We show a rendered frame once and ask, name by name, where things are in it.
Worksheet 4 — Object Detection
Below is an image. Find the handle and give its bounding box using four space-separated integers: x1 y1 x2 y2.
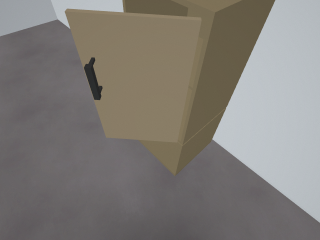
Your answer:
84 57 103 100

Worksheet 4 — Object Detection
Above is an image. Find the cupboard door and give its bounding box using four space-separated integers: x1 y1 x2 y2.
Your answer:
64 8 202 143

